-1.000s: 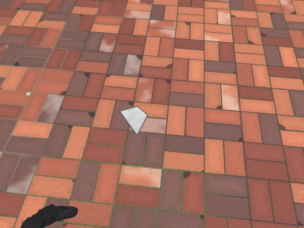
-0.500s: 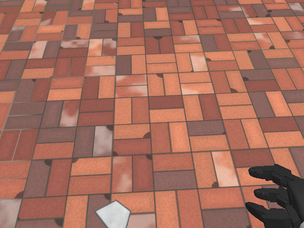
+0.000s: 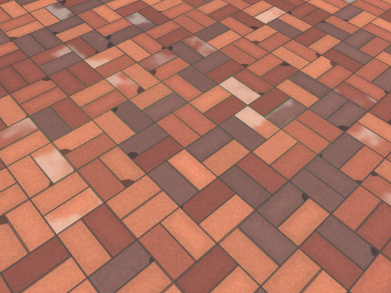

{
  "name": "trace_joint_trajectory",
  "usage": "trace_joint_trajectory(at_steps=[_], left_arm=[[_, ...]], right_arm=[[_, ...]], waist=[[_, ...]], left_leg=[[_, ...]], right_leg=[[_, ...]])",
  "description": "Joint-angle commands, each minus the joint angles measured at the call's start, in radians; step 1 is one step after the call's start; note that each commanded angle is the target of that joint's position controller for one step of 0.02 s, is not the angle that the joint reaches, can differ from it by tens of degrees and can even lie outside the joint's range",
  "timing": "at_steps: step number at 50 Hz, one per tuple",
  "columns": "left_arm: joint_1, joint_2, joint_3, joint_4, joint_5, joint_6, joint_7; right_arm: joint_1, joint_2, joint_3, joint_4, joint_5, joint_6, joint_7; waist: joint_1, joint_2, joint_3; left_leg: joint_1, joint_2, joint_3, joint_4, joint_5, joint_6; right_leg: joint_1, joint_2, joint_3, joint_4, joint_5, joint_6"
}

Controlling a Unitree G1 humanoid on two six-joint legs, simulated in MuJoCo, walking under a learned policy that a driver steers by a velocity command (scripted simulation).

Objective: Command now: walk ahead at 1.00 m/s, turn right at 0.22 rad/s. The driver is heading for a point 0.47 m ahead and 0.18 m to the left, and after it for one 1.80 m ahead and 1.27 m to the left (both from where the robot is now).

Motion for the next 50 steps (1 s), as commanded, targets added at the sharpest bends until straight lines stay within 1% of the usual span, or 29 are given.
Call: trace_joint_trajectory(at_steps=[1, 3, 7, 9, 11, 13, 15, 16, 17, 18, 19, 20, 21, 22, 24, 26, 28, 31, 34, 35, 36, 37, 38, 39, 40, 42, 45, 47, 50], left_arm=[[0.109, 0.110, 0.031, -0.020, -0.004, -0.054, 0.029], [0.125, 0.095, 0.026, 0.021, -0.010, -0.096, 0.018], [0.155, 0.064, 0.019, 0.049, -0.021, -0.137, -0.009], [0.196, 0.065, 0.013, 0.062, -0.035, -0.155, -0.008], [0.233, 0.081, 0.013, 0.083, -0.031, -0.158, 0.008], [0.234, 0.128, 0.022, 0.080, -0.012, -0.139, 0.039], [0.167, 0.173, 0.039, 0.055, 0.012, -0.099, 0.063], [0.089, 0.191, 0.048, 0.029, 0.010, -0.083, 0.067], [0.047, 0.129, 0.037, 0.022, 0.009, -0.089, 0.048], [0.183, -0.011, 0.001, -0.066, -0.032, -0.107, 0.034], [0.156, 0.049, -0.010, -0.088, -0.017, -0.122, 0.038], [0.108, 0.061, -0.018, -0.099, -0.011, -0.130, 0.033], [0.058, 0.089, -0.001, -0.143, -0.055, -0.150, 0.013], [0.053, 0.102, 0.006, -0.137, -0.047, -0.143, 0.010], [0.056, 0.114, 0.014, -0.158, -0.019, -0.119, 0.016], [-0.014, 0.058, -0.002, -0.192, 0.002, -0.112, 0.032], [-0.058, 0.020, -0.012, -0.209, -0.013, -0.100, 0.042], [-0.140, 0.039, -0.001, -0.245, -0.044, -0.089, 0.038], [-0.111, 0.082, 0.023, -0.234, -0.038, -0.102, 0.030], [0.009, 0.086, 0.031, -0.197, -0.024, -0.109, 0.034], [0.095, 0.105, 0.032, -0.183, -0.005, -0.104, 0.046], [0.101, 0.111, 0.028, -0.196, 0.021, -0.090, 0.048], [0.019, 0.121, 0.049, -0.209, -0.004, -0.075, 0.051], [-0.031, 0.046, 0.037, -0.244, -0.006, -0.062, 0.063], [-0.051, 0.028, 0.026, -0.246, -0.011, -0.044, 0.067], [-0.096, 0.057, 0.034, -0.231, -0.010, -0.022, 0.069], [-0.054, 0.083, 0.055, -0.188, -0.003, -0.017, 0.066], [-0.063, 0.097, 0.066, -0.176, -0.008, -0.016, 0.064], [-0.109, 0.125, 0.082, -0.166, -0.021, -0.012, 0.057]], right_arm=[[0.040, -0.188, -0.034, -0.071, -0.013, 0.019, 0.012], [-0.005, -0.137, -0.029, -0.074, -0.001, 0.051, 0.034], [-0.187, -0.091, -0.024, -0.122, 0.035, 0.036, 0.058], [-0.241, -0.058, -0.015, -0.135, 0.043, 0.026, 0.070], [-0.277, -0.076, -0.020, -0.131, 0.036, 0.018, 0.074], [-0.221, -0.124, -0.035, -0.105, 0.024, 0.022, 0.077], [0.052, -0.198, -0.067, -0.025, 0.016, 0.032, 0.068], [0.268, -0.233, -0.088, 0.034, 0.007, 0.033, 0.057], [0.323, -0.256, -0.106, 0.060, 0.014, 0.039, 0.036], [0.228, -0.372, -0.130, 0.035, -0.016, 0.041, 0.030], [0.185, -0.362, -0.146, -0.011, 0.015, 0.046, 0.028], [0.107, -0.306, -0.134, -0.031, 0.026, 0.051, 0.017], [-0.021, -0.180, -0.096, -0.117, 0.052, 0.016, 0.036], [-0.100, -0.171, -0.088, -0.135, 0.061, -0.001, 0.042], [-0.147, -0.205, -0.097, -0.168, 0.057, -0.008, 0.033], [-0.137, -0.246, -0.113, -0.165, 0.059, 0.004, 0.010], [-0.093, -0.263, -0.126, -0.153, 0.067, 0.042, -0.020], [-0.039, -0.247, -0.133, -0.144, 0.081, 0.089, -0.049], [-0.110, -0.192, -0.127, -0.193, 0.063, 0.102, -0.058], [-0.154, -0.162, -0.116, -0.218, 0.058, 0.103, -0.051], [-0.113, -0.074, -0.087, -0.240, 0.032, 0.104, -0.044], [0.091, -0.090, -0.080, -0.257, 0.044, 0.091, -0.018], [0.128, -0.200, -0.099, -0.233, 0.060, 0.094, 0.005], [0.009, -0.267, -0.122, -0.222, 0.069, 0.109, 0.004], [-0.070, -0.278, -0.129, -0.235, 0.064, 0.123, -0.005], [-0.115, -0.231, -0.118, -0.270, 0.063, 0.140, -0.015], [-0.128, -0.151, -0.095, -0.298, 0.061, 0.131, -0.017], [-0.134, -0.164, -0.097, -0.299, 0.058, 0.130, -0.013], [-0.150, -0.177, -0.103, -0.299, 0.058, 0.139, -0.002]], waist=[[0.017, 0.133, 0.013], [-0.007, 0.108, 0.082], [0.050, 0.039, 0.096], [0.076, 0.024, 0.073], [0.086, 0.011, 0.053], [0.046, -0.061, -0.035], [-0.104, -0.098, -0.158], [-0.218, -0.074, -0.214], [-0.221, 0.065, -0.186], [-0.015, 0.368, -0.280], [-0.063, 0.109, -0.444], [-0.013, -0.008, -0.284], [0.033, -0.077, -0.180], [0.084, -0.088, -0.096], [0.130, -0.073, -0.019], [0.113, -0.052, -0.014], [0.071, 0.025, -0.120], [0.024, 0.105, -0.189], [0.060, 0.160, -0.176], [0.117, 0.136, -0.247], [0.107, -0.033, -0.373], [0.010, -0.234, -0.510], [0.003, -0.235, -0.507], [0.056, -0.103, -0.378], [0.065, -0.020, -0.288], [0.042, -0.034, -0.147], [0.048, -0.099, -0.167], [0.047, -0.104, -0.211], [0.037, -0.123, -0.208]], left_leg=[[-0.363, 0.083, -0.043, -0.064, 0.017, -0.003], [-0.295, 0.103, -0.059, -0.222, 0.040, -0.006], [-0.269, 0.053, 0.027, -0.606, 0.405, 0.063], [-0.206, 0.029, 0.088, -0.740, 0.575, 0.101], [-0.191, -0.034, 0.143, -0.837, 0.622, 0.131], [-0.125, -0.122, 0.186, -0.865, 0.520, 0.147], [0.115, -0.203, 0.192, -0.852, 0.371, 0.174], [0.312, -0.169, 0.114, -0.929, 0.381, 0.220], [0.458, -0.090, 0.006, -0.953, 0.443, 0.256], [0.816, 0.190, -0.483, -0.874, 0.950, 0.472], [0.813, 0.227, -0.645, -1.017, 0.818, 0.513], [0.615, 0.196, -0.578, -1.102, 0.670, 0.460], [0.422, 0.147, -0.575, -1.199, 0.479, 0.412], [0.264, 0.120, -0.520, -1.225, 0.504, 0.391], [0.031, 0.018, -0.379, -1.259, 0.650, 0.347], [-0.077, -0.080, -0.273, -1.196, 0.885, 0.297], [-0.066, -0.140, -0.236, -1.117, 0.916, 0.204], [0.006, -0.161, -0.320, -1.039, 0.666, 0.093], [0.074, -0.168, -0.407, -0.904, 0.458, 0.059], [0.067, -0.201, -0.364, -0.730, 0.394, 0.033], [-0.093, -0.268, -0.258, -0.460, -0.148, -0.004], [-0.260, -0.282, -0.243, -0.228, -0.431, -0.036], [-0.337, -0.161, -0.198, -0.081, -0.315, -0.065], [-0.365, -0.115, -0.160, -0.046, -0.217, -0.088], [-0.368, -0.092, -0.125, -0.066, -0.133, -0.098], [-0.314, -0.049, -0.077, -0.182, -0.076, -0.093], [-0.271, -0.022, -0.025, -0.310, -0.061, -0.083], [-0.232, 0.015, -0.029, -0.387, -0.009, -0.073], [-0.120, 0.032, -0.003, -0.531, 0.061, -0.043]], right_leg=[[0.218, -0.407, 0.539, -0.514, 0.128, -0.133], [0.054, -0.345, 0.369, -0.573, 0.194, -0.078], [0.109, -0.220, 0.069, -0.617, 0.582, 0.069], [0.178, -0.258, 0.022, -0.647, 0.763, 0.109], [0.337, -0.278, -0.014, -0.629, 1.012, 0.144], [0.497, -0.314, -0.042, -0.500, 1.352, 0.182], [0.505, -0.337, -0.057, -0.107, 1.552, 0.207], [0.385, -0.327, -0.052, 0.240, 1.435, 0.212], [0.150, -0.169, -0.052, 0.656, 0.529, 0.216], [-0.368, -0.049, 0.086, 1.062, -0.272, 0.290], [-0.409, -0.087, 0.229, 1.056, -0.164, 0.251], [-0.391, -0.147, 0.246, 0.930, -0.087, 0.230], [-0.352, -0.154, 0.283, 0.833, -0.107, 0.218], [-0.315, -0.186, 0.274, 0.737, -0.086, 0.229], [-0.182, -0.214, 0.246, 0.502, -0.053, 0.259], [-0.106, -0.161, 0.174, 0.233, 0.026, 0.300], [-0.004, -0.087, 0.154, 0.015, 0.190, 0.319], [0.052, -0.030, 0.184, -0.183, 0.358, 0.321], [0.107, -0.080, 0.257, -0.326, 0.465, 0.291], [0.266, -0.151, 0.278, -0.401, 0.599, 0.255], [0.541, -0.391, 0.482, -0.294, 0.908, 0.150], [0.736, -0.668, 0.820, -0.240, 1.073, -0.079], [0.671, -0.718, 0.911, -0.268, 0.767, -0.147], [0.563, -0.592, 0.718, -0.284, 0.567, -0.090], [0.436, -0.508, 0.581, -0.311, 0.446, -0.025], [0.211, -0.412, 0.421, -0.376, 0.406, 0.018], [0.195, -0.418, 0.307, -0.414, 0.557, -0.018], [0.210, -0.456, 0.269, -0.420, 0.539, -0.032], [0.150, -0.464, 0.179, -0.435, 0.395, -0.006]])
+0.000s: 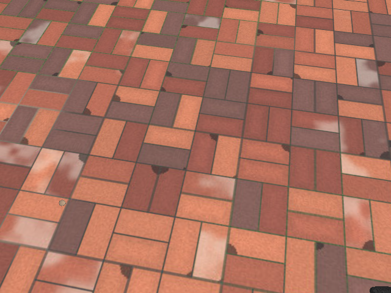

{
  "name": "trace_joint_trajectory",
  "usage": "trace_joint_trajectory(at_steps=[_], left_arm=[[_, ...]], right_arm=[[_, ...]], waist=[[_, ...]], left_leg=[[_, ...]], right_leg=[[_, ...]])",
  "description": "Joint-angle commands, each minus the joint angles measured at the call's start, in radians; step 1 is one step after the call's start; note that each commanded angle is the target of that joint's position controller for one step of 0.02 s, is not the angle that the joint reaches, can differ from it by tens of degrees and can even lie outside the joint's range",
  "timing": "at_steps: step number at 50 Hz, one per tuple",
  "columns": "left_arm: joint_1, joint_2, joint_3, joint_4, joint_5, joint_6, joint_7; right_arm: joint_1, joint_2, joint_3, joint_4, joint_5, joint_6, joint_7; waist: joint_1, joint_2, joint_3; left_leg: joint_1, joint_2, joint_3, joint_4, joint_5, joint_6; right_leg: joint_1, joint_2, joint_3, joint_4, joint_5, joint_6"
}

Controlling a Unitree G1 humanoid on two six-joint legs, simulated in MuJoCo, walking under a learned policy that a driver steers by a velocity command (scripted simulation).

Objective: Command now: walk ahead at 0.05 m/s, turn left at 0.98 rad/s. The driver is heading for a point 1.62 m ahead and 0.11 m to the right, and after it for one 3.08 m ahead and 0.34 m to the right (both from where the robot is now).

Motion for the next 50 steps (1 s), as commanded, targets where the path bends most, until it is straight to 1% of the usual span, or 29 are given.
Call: trace_joint_trajectory(at_steps=[1, 4, 6, 7, 8, 9, 10, 11, 12, 13, 15, 17, 18, 21, 26, 29, 30, 31, 32, 33, 34, 35, 36, 37, 39, 40, 46, 48, 50], left_arm=[[-0.092, 0.174, 0.056, -0.070, -0.010, -0.013, -0.004], [-0.072, 0.189, 0.069, -0.047, -0.024, -0.014, -0.016], [-0.051, 0.156, 0.066, -0.030, -0.036, -0.011, -0.020], [-0.004, 0.115, 0.059, -0.008, -0.033, -0.002, -0.025], [0.022, 0.076, 0.049, -0.048, 0.006, 0.006, -0.030], [-0.136, 0.100, 0.052, -0.110, 0.014, -0.006, -0.020], [-0.142, 0.133, 0.061, -0.103, -0.014, -0.008, -0.012], [-0.090, 0.139, 0.064, -0.069, -0.023, -0.003, -0.005], [-0.047, 0.141, 0.066, -0.032, -0.016, 0.005, 0.001], [-0.012, 0.134, 0.065, -0.013, -0.006, 0.010, -0.001], [0.029, 0.100, 0.052, 0.012, -0.020, 0.014, -0.015], [0.028, 0.043, 0.023, 0.022, -0.033, 0.018, -0.030], [-0.004, 0.037, 0.015, 0.009, -0.035, 0.020, -0.037], [-0.042, 0.118, 0.030, -0.041, -0.045, 0.027, -0.050], [0.013, 0.089, 0.028, -0.051, -0.052, 0.035, -0.062], [0.098, 0.080, 0.036, -0.033, -0.052, 0.033, -0.071], [0.127, 0.131, 0.055, -0.033, -0.042, 0.030, -0.061], [0.149, 0.285, 0.095, -0.053, -0.033, 0.019, -0.045], [0.204, 0.266, 0.086, -0.064, 0.000, 0.003, -0.053], [0.186, 0.244, 0.080, -0.065, 0.008, -0.014, -0.054], [0.128, 0.224, 0.080, -0.072, -0.015, -0.020, -0.046], [0.079, 0.200, 0.073, -0.083, -0.042, -0.013, -0.035], [0.048, 0.182, 0.067, -0.094, -0.057, -0.002, -0.022], [0.075, 0.170, 0.065, -0.088, -0.067, 0.007, -0.014], [0.124, 0.170, 0.064, -0.090, -0.068, 0.007, -0.010], [0.133, 0.184, 0.066, -0.092, -0.063, 0.001, -0.009], [0.144, 0.214, 0.072, -0.102, -0.054, -0.011, -0.010], [0.117, 0.214, 0.072, -0.118, -0.053, 0.003, -0.015], [0.062, 0.201, 0.068, -0.142, -0.060, 0.017, -0.014]], right_arm=[[0.074, -0.074, -0.025, -0.048, 0.000, 0.001, 0.010], [0.062, -0.088, -0.040, -0.051, -0.001, 0.013, 0.024], [0.119, -0.092, -0.059, -0.025, -0.003, 0.017, 0.023], [0.188, -0.136, -0.080, -0.005, -0.007, 0.014, 0.013], [0.213, -0.282, -0.110, -0.031, -0.011, 0.006, -0.005], [0.183, -0.282, -0.105, -0.064, -0.052, -0.024, 0.003], [0.124, -0.240, -0.090, -0.063, -0.064, -0.045, 0.007], [0.056, -0.184, -0.073, -0.067, -0.047, -0.055, 0.002], [0.014, -0.116, -0.050, -0.071, -0.028, -0.056, -0.004], [-0.011, -0.082, -0.033, -0.066, -0.026, -0.057, -0.010], [-0.009, -0.017, -0.001, -0.039, -0.045, -0.064, -0.014], [-0.006, 0.022, 0.014, -0.008, -0.057, -0.071, -0.013], [0.000, 0.003, 0.009, -0.001, -0.061, -0.071, -0.015], [0.036, -0.104, -0.029, 0.021, -0.055, -0.053, -0.020], [0.013, -0.098, -0.041, 0.029, -0.030, -0.038, -0.033], [-0.030, -0.085, -0.049, 0.032, -0.009, -0.034, -0.040], [0.006, -0.058, -0.050, 0.041, -0.012, -0.036, -0.039], [-0.039, -0.002, -0.034, -0.019, -0.056, -0.043, -0.035], [-0.169, -0.006, -0.029, -0.055, -0.058, -0.058, -0.034], [-0.168, -0.022, -0.035, -0.048, -0.039, -0.065, -0.029], [-0.149, -0.025, -0.038, -0.030, -0.031, -0.067, -0.029], [-0.136, -0.030, -0.041, -0.017, -0.035, -0.067, -0.033], [-0.132, -0.038, -0.045, -0.015, -0.038, -0.067, -0.036], [-0.106, -0.028, -0.044, -0.008, -0.036, -0.073, -0.024], [-0.112, -0.019, -0.042, 0.002, -0.015, -0.093, 0.006], [-0.140, -0.025, -0.045, -0.004, -0.009, -0.105, 0.014], [-0.195, -0.025, -0.047, 0.000, -0.003, -0.176, 0.032], [-0.168, -0.046, -0.057, 0.005, 0.002, -0.180, 0.029], [-0.103, -0.068, -0.069, 0.018, 0.005, -0.179, 0.027]], waist=[[-0.044, -0.179, -0.226], [-0.039, -0.188, -0.209], [-0.062, -0.142, -0.207], [-0.076, -0.019, -0.166], [-0.026, 0.327, -0.119], [-0.102, 0.263, -0.187], [-0.072, 0.174, -0.169], [-0.032, 0.136, -0.167], [-0.018, 0.111, -0.193], [-0.004, 0.119, -0.215], [0.009, 0.104, -0.245], [-0.002, 0.097, -0.218], [-0.025, 0.113, -0.196], [-0.069, 0.137, -0.141], [-0.058, 0.100, -0.132], [-0.002, 0.079, -0.156], [-0.004, -0.039, -0.161], [-0.027, -0.352, -0.155], [0.068, -0.323, -0.217], [0.051, -0.201, -0.218], [0.014, -0.129, -0.199], [-0.005, -0.090, -0.187], [-0.019, -0.101, -0.194], [-0.025, -0.098, -0.236], [0.002, -0.117, -0.213], [0.011, -0.149, -0.172], [0.028, -0.194, -0.079], [0.007, -0.213, -0.087], [-0.048, -0.219, -0.111]], left_leg=[[0.170, 0.024, 0.026, -0.122, 0.063, 0.029], [0.241, 0.004, 0.073, -0.282, 0.066, 0.068], [0.367, -0.047, 0.095, -0.446, 0.122, 0.118], [0.464, -0.023, -0.013, -0.573, 0.205, 0.173], [0.582, 0.242, -0.449, -0.640, 0.493, 0.320], [0.489, 0.282, -0.602, -0.723, 0.390, 0.434], [0.468, 0.259, -0.487, -0.743, 0.318, 0.389], [0.445, 0.220, -0.390, -0.719, 0.310, 0.326], [0.436, 0.192, -0.313, -0.687, 0.363, 0.289], [0.396, 0.165, -0.246, -0.667, 0.451, 0.279], [0.369, 0.129, -0.146, -0.659, 0.509, 0.269], [0.367, 0.107, -0.075, -0.657, 0.447, 0.248], [0.360, 0.121, -0.073, -0.662, 0.413, 0.256], [0.399, 0.210, -0.145, -0.662, 0.397, 0.316], [0.470, 0.271, -0.154, -0.601, 0.562, 0.314], [0.431, 0.218, -0.041, -0.485, 0.516, 0.226], [0.338, 0.141, 0.045, -0.326, 0.337, 0.141], [0.012, -0.037, 0.142, -0.031, -0.083, 0.016], [-0.143, -0.143, -0.014, 0.163, -0.359, -0.002], [-0.176, -0.116, -0.081, 0.236, -0.315, 0.010], [-0.194, -0.100, -0.095, 0.231, -0.222, 0.016], [-0.199, -0.088, -0.097, 0.183, -0.153, 0.012], [-0.161, -0.081, -0.102, 0.144, -0.099, 0.006], [-0.120, -0.091, -0.089, 0.092, -0.042, 0.003], [-0.110, -0.099, -0.079, -0.068, 0.037, 0.009], [-0.109, -0.108, -0.080, -0.141, 0.048, 0.009], [0.066, -0.157, -0.082, -0.463, 0.071, 0.010], [0.190, -0.176, -0.078, -0.538, 0.085, 0.009], [0.337, -0.169, -0.072, -0.659, 0.184, 0.014]], right_leg=[[0.103, -0.268, 0.117, -0.121, 0.110, -0.196], [0.121, -0.296, 0.067, -0.082, 0.009, -0.156], [0.074, -0.265, 0.003, 0.037, -0.117, -0.078], [-0.046, -0.200, -0.058, 0.209, -0.240, -0.006], [-0.380, -0.047, -0.119, 0.574, -0.566, 0.106], [-0.456, 0.025, 0.122, 0.728, -0.566, 0.091], [-0.458, 0.004, 0.152, 0.779, -0.469, 0.060], [-0.443, -0.021, 0.150, 0.767, -0.373, 0.049], [-0.398, -0.037, 0.142, 0.771, -0.324, 0.059], [-0.320, -0.034, 0.121, 0.797, -0.281, 0.074], [-0.210, -0.035, 0.104, 0.789, -0.225, 0.090], [-0.134, -0.058, 0.113, 0.581, -0.184, 0.090], [-0.102, -0.058, 0.111, 0.508, -0.193, 0.087], [-0.131, -0.039, 0.072, 0.473, -0.317, 0.078], [-0.139, -0.044, 0.038, 0.412, -0.383, 0.047], [0.014, 0.003, -0.004, 0.154, -0.177, -0.004], [0.116, -0.037, 0.130, 0.044, 0.060, -0.055], [0.289, -0.288, 0.548, 0.022, 0.530, -0.216], [0.361, -0.370, 0.692, -0.029, 0.607, -0.376], [0.387, -0.334, 0.627, -0.021, 0.540, -0.352], [0.388, -0.272, 0.550, 0.002, 0.499, -0.291], [0.374, -0.236, 0.500, 0.009, 0.476, -0.246], [0.349, -0.209, 0.475, 0.006, 0.455, -0.222], [0.343, -0.170, 0.474, -0.029, 0.236, -0.215], [0.325, -0.148, 0.534, -0.134, -0.351, -0.219], [0.299, -0.153, 0.577, -0.171, -0.467, -0.224], [0.172, -0.087, 0.600, -0.132, -0.396, -0.210], [0.120, -0.054, 0.625, -0.090, -0.291, -0.187], [0.077, -0.021, 0.643, -0.004, -0.150, -0.145]])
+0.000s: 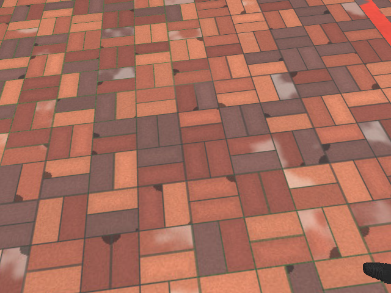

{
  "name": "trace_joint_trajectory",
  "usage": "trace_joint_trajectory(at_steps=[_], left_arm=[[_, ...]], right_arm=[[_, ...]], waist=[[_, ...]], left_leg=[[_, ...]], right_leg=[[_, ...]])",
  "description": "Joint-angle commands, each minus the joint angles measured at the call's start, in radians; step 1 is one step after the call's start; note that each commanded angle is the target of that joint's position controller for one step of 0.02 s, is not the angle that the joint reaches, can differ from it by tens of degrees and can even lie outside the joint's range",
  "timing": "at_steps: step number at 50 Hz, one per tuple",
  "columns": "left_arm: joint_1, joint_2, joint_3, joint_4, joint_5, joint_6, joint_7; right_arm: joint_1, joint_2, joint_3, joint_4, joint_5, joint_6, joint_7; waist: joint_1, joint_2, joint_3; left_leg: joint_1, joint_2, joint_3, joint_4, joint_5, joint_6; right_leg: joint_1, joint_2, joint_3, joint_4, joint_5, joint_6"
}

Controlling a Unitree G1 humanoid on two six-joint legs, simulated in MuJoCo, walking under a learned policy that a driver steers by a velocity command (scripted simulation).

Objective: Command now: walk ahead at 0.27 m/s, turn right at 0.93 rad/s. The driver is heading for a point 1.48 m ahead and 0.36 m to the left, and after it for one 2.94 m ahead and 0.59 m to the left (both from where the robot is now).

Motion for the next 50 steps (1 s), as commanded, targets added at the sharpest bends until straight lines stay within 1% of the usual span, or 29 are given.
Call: trace_joint_trajectory(at_steps=[1, 2, 3, 4, 5, 7, 10, 13, 15, 16, 17, 18, 19, 20, 22, 24, 27, 30, 33, 34, 35, 36, 37, 38, 39, 40, 41, 45, 50], left_arm=[[-0.122, 0.134, 0.035, -0.108, -0.004, 0.002, 0.004], [-0.098, 0.063, 0.012, -0.111, 0.016, 0.001, 0.005], [-0.038, -0.001, -0.009, -0.148, 0.022, -0.004, 0.010], [0.032, 0.083, 0.009, -0.128, 0.021, -0.012, 0.010], [0.001, 0.131, 0.019, -0.097, 0.029, -0.013, 0.009], [-0.065, 0.097, 0.009, -0.084, 0.056, -0.013, 0.006], [-0.140, 0.015, -0.022, -0.102, 0.060, -0.030, -0.008], [-0.154, 0.054, -0.007, -0.091, 0.031, -0.034, -0.006], [-0.144, 0.067, 0.001, -0.087, 0.028, -0.033, -0.005], [-0.130, 0.094, 0.012, -0.086, 0.033, -0.034, -0.003], [-0.082, 0.142, 0.026, -0.088, 0.049, -0.030, 0.007], [-0.080, 0.198, 0.040, -0.077, 0.074, -0.016, 0.008], [-0.079, 0.140, 0.031, -0.079, 0.079, -0.015, 0.008], [-0.114, 0.086, 0.013, -0.086, 0.072, -0.018, 0.011], [-0.201, 0.057, 0.009, -0.091, 0.051, -0.023, 0.015], [-0.204, 0.077, 0.019, -0.075, 0.047, -0.024, 0.018], [-0.206, 0.097, 0.033, -0.057, 0.050, -0.015, 0.020], [-0.223, 0.137, 0.049, -0.046, 0.035, -0.014, 0.008], [-0.221, 0.148, 0.057, -0.027, 0.004, -0.031, -0.013], [-0.226, 0.137, 0.055, -0.020, -0.005, -0.036, -0.017], [-0.182, 0.105, 0.049, 0.000, -0.002, -0.042, -0.025], [-0.180, 0.057, 0.034, -0.033, 0.037, -0.046, -0.030], [-0.210, 0.029, 0.016, -0.089, 0.063, -0.050, -0.025], [-0.264, 0.095, 0.029, -0.078, 0.049, -0.047, -0.021], [-0.291, 0.101, 0.030, -0.083, 0.035, -0.048, -0.015], [-0.273, 0.103, 0.033, -0.066, 0.043, -0.047, -0.004], [-0.263, 0.119, 0.039, -0.061, 0.052, -0.043, 0.005], [-0.150, 0.081, 0.023, 0.014, 0.040, -0.025, -0.007], [-0.157, 0.025, -0.015, 0.023, 0.030, -0.009, -0.022]], right_arm=[[0.016, -0.122, -0.043, -0.060, 0.000, -0.019, -0.008], [0.103, -0.160, -0.048, -0.048, -0.021, -0.012, -0.012], [0.142, -0.229, -0.049, -0.041, -0.068, 0.000, -0.012], [0.138, -0.188, -0.044, -0.028, -0.055, 0.000, -0.003], [0.095, -0.104, -0.016, -0.042, -0.036, 0.002, -0.004], [0.059, -0.033, 0.023, -0.029, -0.035, 0.015, -0.001], [0.033, -0.101, 0.013, -0.020, -0.022, 0.044, -0.006], [0.079, -0.203, -0.025, -0.023, 0.004, 0.075, -0.016], [0.056, -0.181, -0.023, -0.038, 0.026, 0.085, -0.027], [0.054, -0.152, -0.017, -0.044, 0.030, 0.087, -0.034], [0.058, -0.102, -0.002, -0.057, 0.016, 0.083, -0.035], [0.110, -0.044, 0.015, -0.071, 0.013, 0.079, -0.036], [0.140, -0.107, -0.003, -0.061, 0.007, 0.079, -0.033], [0.166, -0.146, -0.021, -0.046, 0.009, 0.086, -0.029], [0.192, -0.130, -0.026, -0.026, 0.011, 0.115, -0.034], [0.153, -0.080, -0.010, -0.052, 0.010, 0.131, -0.026], [0.097, -0.050, 0.007, -0.101, 0.009, 0.136, -0.005], [0.092, -0.069, 0.004, -0.125, 0.003, 0.142, 0.017], [0.119, -0.099, -0.015, -0.133, 0.006, 0.161, 0.028], [0.163, -0.107, -0.025, -0.122, 0.006, 0.164, 0.025], [0.249, -0.151, -0.048, -0.098, -0.002, 0.161, 0.008], [0.319, -0.285, -0.085, -0.111, -0.002, 0.153, -0.015], [0.262, -0.351, -0.082, -0.157, -0.044, 0.126, -0.010], [0.243, -0.274, -0.063, -0.160, -0.040, 0.103, 0.002], [0.215, -0.242, -0.050, -0.145, -0.027, 0.090, -0.002], [0.167, -0.216, -0.044, -0.143, -0.005, 0.092, -0.010], [0.112, -0.195, -0.033, -0.154, 0.006, 0.101, -0.021], [0.062, -0.149, -0.005, -0.163, -0.026, 0.114, -0.048], [0.056, -0.053, 0.046, -0.100, -0.059, 0.104, -0.035]], waist=[[-0.090, -0.180, -0.041], [-0.103, -0.093, -0.143], [-0.044, 0.203, -0.169], [-0.012, 0.266, -0.119], [-0.029, 0.180, -0.055], [-0.024, 0.101, -0.045], [-0.015, 0.146, -0.035], [-0.028, 0.167, -0.082], [-0.002, 0.151, -0.092], [0.005, 0.128, -0.109], [0.014, 0.048, -0.153], [-0.018, -0.220, -0.144], [-0.004, -0.256, -0.130], [-0.021, -0.186, -0.102], [-0.054, -0.139, -0.060], [-0.041, -0.143, -0.032], [-0.020, -0.159, -0.042], [-0.025, -0.166, -0.053], [-0.047, -0.162, -0.051], [-0.077, -0.140, -0.060], [-0.111, -0.052, -0.094], [-0.126, 0.222, -0.101], [-0.090, 0.350, -0.229], [-0.141, 0.175, -0.237], [-0.113, 0.144, -0.156], [-0.079, 0.072, -0.107], [-0.054, 0.083, -0.082], [-0.029, 0.087, -0.146], [-0.063, 0.136, -0.106]], left_leg=[[0.251, 0.021, 0.028, -0.168, 0.151, 0.020], [0.413, 0.181, -0.082, -0.148, 0.169, 0.088], [0.527, 0.397, -0.440, -0.189, 0.196, 0.249], [0.471, 0.478, -0.608, -0.203, 0.168, 0.343], [0.401, 0.426, -0.493, -0.188, 0.201, 0.342], [0.314, 0.307, -0.304, -0.171, 0.277, 0.279], [0.190, 0.188, -0.165, -0.133, 0.591, 0.252], [0.241, 0.189, -0.237, -0.106, 0.593, 0.264], [0.214, 0.176, -0.277, -0.079, 0.485, 0.231], [0.142, 0.151, -0.277, -0.048, 0.359, 0.188], [0.010, 0.112, -0.237, 0.065, 0.150, 0.135], [-0.172, -0.010, -0.048, 0.237, -0.225, 0.071], [-0.237, 0.013, 0.022, 0.465, -0.440, 0.020], [-0.274, 0.058, 0.030, 0.608, -0.402, -0.007], [-0.302, 0.100, 0.050, 0.670, -0.287, -0.039], [-0.293, 0.117, 0.099, 0.637, -0.201, -0.060], [-0.232, 0.141, 0.138, 0.478, -0.120, -0.053], [-0.104, 0.136, 0.185, 0.323, -0.064, -0.014], [-0.001, 0.111, 0.224, 0.175, -0.017, 0.040], [0.090, 0.085, 0.238, 0.086, 0.049, 0.067], [0.262, 0.054, 0.202, 0.001, 0.170, 0.114], [0.478, 0.254, -0.141, -0.068, 0.648, 0.225], [0.528, 0.460, -0.526, -0.099, 0.655, 0.465], [0.492, 0.440, -0.450, -0.141, 0.502, 0.455], [0.421, 0.382, -0.370, -0.149, 0.396, 0.397], [0.367, 0.323, -0.312, -0.152, 0.310, 0.339], [0.304, 0.291, -0.270, -0.152, 0.303, 0.308], [0.240, 0.255, -0.132, -0.114, 0.502, 0.295], [0.133, 0.241, -0.046, -0.144, 0.275, 0.276]], right_leg=[[-0.119, -0.101, 0.220, 0.001, 0.075, -0.076], [-0.173, -0.060, 0.117, 0.196, -0.076, -0.027], [-0.398, 0.071, -0.043, 0.423, -0.380, 0.020], [-0.475, -0.013, -0.080, 0.586, -0.384, 0.061], [-0.473, -0.046, -0.088, 0.651, -0.314, 0.088], [-0.397, -0.089, -0.123, 0.588, -0.228, 0.117], [-0.189, -0.082, -0.242, 0.268, -0.177, 0.135], [-0.108, -0.009, -0.264, 0.095, -0.012, 0.127], [-0.014, -0.016, -0.250, -0.068, 0.120, 0.092], [0.097, -0.070, -0.219, -0.106, 0.210, 0.066], [0.247, -0.219, -0.124, -0.078, 0.343, 0.004], [0.281, -0.423, 0.070, -0.099, 0.513, -0.137], [0.262, -0.529, 0.150, -0.109, 0.635, -0.243], [0.244, -0.506, 0.069, -0.094, 0.686, -0.240], [0.208, -0.409, -0.096, -0.078, 0.663, -0.165], [0.165, -0.378, -0.189, -0.105, 0.692, -0.160], [0.155, -0.377, -0.275, -0.120, 0.609, -0.160], [0.115, -0.397, -0.341, -0.105, 0.587, -0.140], [0.105, -0.417, -0.386, -0.020, 0.544, -0.089], [0.069, -0.397, -0.428, 0.065, 0.522, -0.052], [-0.024, -0.339, -0.480, 0.236, 0.478, 0.007], [-0.326, -0.218, -0.521, 0.559, -0.039, 0.102], [-0.529, -0.075, -0.325, 0.806, -0.422, 0.136], [-0.548, -0.109, -0.215, 0.850, -0.374, 0.120], [-0.547, -0.119, -0.205, 0.821, -0.289, 0.093], [-0.540, -0.140, -0.199, 0.750, -0.207, 0.087], [-0.504, -0.144, -0.197, 0.683, -0.146, 0.089], [-0.354, -0.123, -0.260, 0.603, -0.034, 0.136], [-0.144, -0.177, -0.285, 0.348, 0.036, 0.131]])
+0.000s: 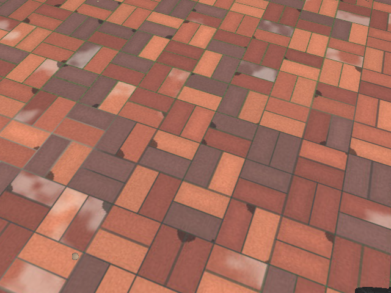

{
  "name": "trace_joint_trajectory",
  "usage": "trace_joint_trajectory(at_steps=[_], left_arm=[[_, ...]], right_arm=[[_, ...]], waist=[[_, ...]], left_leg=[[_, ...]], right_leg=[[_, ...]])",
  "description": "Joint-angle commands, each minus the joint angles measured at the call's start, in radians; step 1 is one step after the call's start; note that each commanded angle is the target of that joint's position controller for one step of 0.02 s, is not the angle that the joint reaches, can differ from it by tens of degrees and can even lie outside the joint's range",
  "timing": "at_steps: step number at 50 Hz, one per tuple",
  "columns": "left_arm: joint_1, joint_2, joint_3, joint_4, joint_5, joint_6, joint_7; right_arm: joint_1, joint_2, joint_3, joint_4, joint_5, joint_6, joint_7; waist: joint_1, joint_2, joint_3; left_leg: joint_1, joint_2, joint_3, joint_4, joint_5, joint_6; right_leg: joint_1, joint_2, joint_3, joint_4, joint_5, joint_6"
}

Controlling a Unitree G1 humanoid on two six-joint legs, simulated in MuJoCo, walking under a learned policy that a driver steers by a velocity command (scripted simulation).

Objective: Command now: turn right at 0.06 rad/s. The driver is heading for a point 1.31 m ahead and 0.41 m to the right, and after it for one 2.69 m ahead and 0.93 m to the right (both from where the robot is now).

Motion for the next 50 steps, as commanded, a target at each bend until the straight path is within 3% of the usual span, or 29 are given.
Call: trace_joint_trajectory(at_steps=[1, 3, 5, 6, 8, 10, 11, 12, 13, 14, 15, 16, 18, 22, 25, 27, 28, 29, 30, 31, 32, 33, 35, 38, 42, 44, 47, 49, 50], left_arm=[[-0.001, 0.051, -0.003, -0.060, -0.011, -0.003, -0.009], [-0.023, 0.108, 0.011, -0.087, -0.021, -0.002, -0.010], [0.003, 0.109, 0.008, -0.093, -0.035, -0.008, -0.015], [0.011, 0.103, 0.006, -0.092, -0.040, -0.013, -0.020], [0.060, 0.077, 0.001, -0.071, -0.045, -0.027, -0.029], [0.247, 0.053, 0.005, 0.017, -0.046, -0.045, -0.034], [0.402, 0.080, 0.021, 0.084, -0.039, -0.056, -0.032], [0.496, 0.211, 0.057, 0.088, -0.028, -0.077, -0.033], [0.448, 0.185, 0.044, 0.043, -0.008, -0.100, -0.046], [0.382, 0.145, 0.033, 0.018, -0.003, -0.115, -0.042], [0.338, 0.190, 0.052, 0.024, 0.049, -0.075, -0.042], [0.349, 0.169, 0.046, 0.021, 0.039, -0.063, -0.037], [0.376, 0.107, 0.024, 0.046, 0.013, -0.063, -0.033], [0.412, 0.127, 0.034, 0.084, 0.007, -0.064, -0.027], [0.422, 0.143, 0.040, 0.102, 0.007, -0.066, -0.021], [0.376, 0.158, 0.044, 0.101, 0.002, -0.071, -0.017], [0.318, 0.180, 0.048, 0.089, 0.000, -0.076, -0.018], [0.287, 0.212, 0.055, 0.083, 0.000, -0.083, -0.023], [0.234, 0.226, 0.059, 0.072, 0.000, -0.091, -0.030], [0.229, 0.103, 0.028, 0.046, 0.011, -0.107, -0.031], [0.286, -0.016, -0.008, -0.013, -0.030, -0.101, -0.035], [0.231, 0.053, -0.006, 0.002, -0.008, -0.082, -0.034], [0.174, 0.069, -0.004, 0.023, 0.039, -0.072, -0.057], [0.087, 0.015, -0.028, -0.018, 0.053, -0.065, -0.080], [-0.125, 0.038, -0.057, -0.124, 0.070, -0.067, -0.096], [-0.185, 0.022, -0.077, -0.143, 0.050, -0.077, -0.115], [-0.145, 0.074, -0.060, -0.119, 0.041, -0.077, -0.097], [0.075, 0.123, -0.029, -0.046, 0.054, -0.081, -0.060], [0.232, 0.170, -0.006, -0.013, 0.068, -0.085, -0.036]], right_arm=[[-0.003, -0.090, -0.011, -0.026, -0.023, -0.021, 0.010], [-0.010, -0.152, -0.028, -0.014, -0.016, -0.017, 0.012], [0.049, -0.209, -0.051, 0.002, 0.011, -0.018, 0.010], [0.058, -0.216, -0.053, 0.008, 0.023, -0.026, 0.010], [0.033, -0.195, -0.050, 0.013, 0.039, -0.047, 0.011], [-0.071, -0.151, -0.043, -0.008, 0.050, -0.061, 0.015], [-0.128, -0.094, -0.032, -0.031, 0.039, -0.069, 0.016], [-0.192, -0.024, -0.014, -0.097, 0.036, -0.094, 0.023], [-0.226, -0.057, -0.016, -0.122, 0.057, -0.133, 0.031], [-0.207, -0.080, -0.021, -0.115, 0.073, -0.162, 0.046], [-0.159, -0.104, -0.014, -0.057, -0.069, -0.126, 0.061], [-0.150, -0.106, -0.019, -0.055, -0.079, -0.112, 0.070], [-0.148, -0.087, -0.008, -0.048, -0.061, -0.086, 0.085], [-0.234, -0.068, 0.014, -0.076, -0.033, -0.069, 0.088], [-0.320, -0.068, 0.026, -0.117, -0.020, -0.075, 0.086], [-0.268, -0.095, 0.021, -0.116, -0.014, -0.081, 0.074], [-0.169, -0.117, 0.011, -0.090, -0.011, -0.085, 0.062], [0.009, -0.168, -0.012, -0.036, -0.009, -0.089, 0.043], [0.239, -0.213, -0.035, 0.019, -0.008, -0.091, 0.018], [0.456, -0.289, -0.061, 0.047, -0.035, -0.097, -0.006], [0.380, -0.348, -0.062, 0.036, -0.062, -0.093, -0.004], [0.214, -0.253, -0.050, 0.014, -0.051, -0.087, -0.004], [0.181, -0.126, -0.022, 0.050, -0.043, -0.093, 0.011], [0.262, -0.068, -0.001, 0.143, -0.031, -0.123, 0.025], [0.279, -0.095, -0.007, 0.176, 0.000, -0.142, 0.031], [0.257, -0.139, -0.022, 0.173, 0.002, -0.144, 0.035], [0.294, -0.219, -0.040, 0.192, 0.015, -0.145, 0.048], [0.322, -0.247, -0.045, 0.215, 0.017, -0.138, 0.048], [0.315, -0.232, -0.041, 0.215, 0.018, -0.139, 0.049]], waist=[[-0.037, 0.184, -0.148], [-0.046, 0.189, -0.076], [-0.071, 0.187, -0.074], [-0.070, 0.195, -0.050], [-0.035, 0.170, -0.002], [0.066, 0.103, -0.003], [0.119, -0.013, -0.020], [0.134, -0.270, 0.003], [0.132, -0.196, 0.031], [0.096, -0.140, 0.059], [0.076, -0.062, 0.048], [0.073, -0.030, 0.038], [0.071, -0.054, 0.028], [0.091, -0.057, 0.033], [0.118, -0.113, 0.038], [0.075, -0.124, 0.017], [0.016, -0.122, -0.023], [-0.065, -0.088, -0.126], [-0.191, -0.042, -0.247], [-0.253, 0.126, -0.409], [-0.136, 0.404, -0.443], [-0.086, 0.294, -0.262], [-0.059, 0.092, -0.103], [-0.024, 0.145, -0.005], [0.003, 0.108, 0.075], [0.005, 0.101, 0.074], [0.029, 0.085, 0.015], [0.137, 0.044, -0.144], [0.217, 0.049, -0.229]], left_leg=[[0.018, 0.257, -0.108, -0.132, 0.150, 0.161], [0.024, 0.288, -0.138, -0.126, 0.097, 0.174], [0.069, 0.327, -0.213, -0.188, -0.357, 0.173], [0.074, 0.355, -0.265, -0.217, -0.526, 0.169], [0.067, 0.379, -0.280, -0.234, -0.583, 0.154], [-0.055, 0.307, -0.132, -0.130, -0.509, 0.096], [-0.196, 0.215, 0.002, 0.115, -0.428, 0.045], [-0.507, 0.023, 0.164, 0.533, -0.320, -0.057], [-0.692, 0.002, 0.001, 0.651, -0.339, -0.040], [-0.753, 0.050, -0.039, 0.690, -0.246, -0.028], [-0.716, 0.103, 0.012, 0.666, -0.166, -0.036], [-0.653, 0.108, 0.029, 0.630, -0.130, -0.049], [-0.556, 0.101, 0.061, 0.561, -0.062, -0.084], [-0.502, 0.064, 0.106, 0.382, -0.001, -0.120], [-0.391, 0.046, 0.118, 0.214, 0.043, -0.113], [-0.228, 0.037, 0.107, 0.133, 0.070, -0.089], [-0.054, 0.012, 0.111, 0.101, 0.047, -0.072], [0.183, -0.009, 0.115, 0.109, -0.005, -0.051], [0.472, 0.048, 0.078, 0.120, -0.037, -0.034], [0.703, 0.295, -0.191, 0.059, -0.494, -0.017], [0.704, 0.527, -0.755, -0.237, -0.910, 0.024], [0.515, 0.501, -0.801, -0.291, -0.890, 0.043], [0.297, 0.400, -0.489, -0.251, -0.553, 0.085], [0.166, 0.310, -0.321, -0.292, -0.331, 0.119], [0.117, 0.281, -0.222, -0.393, -0.146, 0.159], [-0.058, 0.229, -0.118, -0.444, 0.024, 0.131], [-0.011, 0.265, -0.099, -0.379, 0.374, 0.118], [0.032, 0.205, -0.032, 0.007, 0.667, 0.082], [-0.133, 0.152, -0.026, 0.282, 0.524, 0.066]], right_leg=[[0.197, -0.027, -0.015, -0.105, 0.028, -0.013], [0.150, -0.007, -0.040, -0.130, -0.043, -0.036], [0.099, 0.009, -0.074, -0.136, -0.104, -0.079], [0.070, 0.002, -0.078, -0.138, -0.131, -0.104], [0.078, -0.012, -0.079, -0.196, -0.170, -0.164], [0.306, 0.015, -0.117, -0.369, -0.093, -0.221], [0.480, -0.018, 0.001, -0.436, -0.152, -0.254], [0.618, -0.241, 0.559, -0.653, -0.470, -0.403], [0.669, -0.306, 0.830, -0.780, -0.549, -0.476], [0.712, -0.295, 0.767, -0.767, -0.442, -0.456], [0.659, -0.236, 0.604, -0.739, -0.349, -0.394], [0.635, -0.184, 0.525, -0.736, -0.253, -0.361], [0.576, -0.109, 0.425, -0.753, -0.085, -0.333], [0.524, -0.057, 0.363, -0.739, 0.125, -0.339], [0.483, -0.069, 0.383, -0.734, 0.255, -0.331], [0.448, -0.093, 0.397, -0.707, 0.411, -0.302], [0.394, -0.081, 0.370, -0.634, 0.604, -0.271], [0.345, -0.054, 0.335, -0.449, 0.790, -0.242], [0.214, 0.009, 0.300, -0.179, 0.768, -0.212], [0.059, 0.105, 0.230, 0.181, 0.323, -0.215], [-0.162, 0.178, 0.161, 0.414, -0.234, -0.207], [-0.228, 0.103, 0.130, 0.491, -0.100, -0.218], [-0.182, 0.020, 0.089, 0.409, 0.041, -0.214], [-0.178, 0.013, 0.131, 0.299, 0.009, -0.189], [-0.250, -0.052, 0.030, 0.027, 0.114, -0.125], [0.033, -0.005, -0.044, -0.183, 0.214, -0.111], [0.267, 0.048, -0.071, -0.244, 0.242, -0.124], [0.550, 0.104, -0.087, -0.311, 0.148, -0.140], [0.789, 0.013, -0.020, -0.298, 0.086, -0.150]])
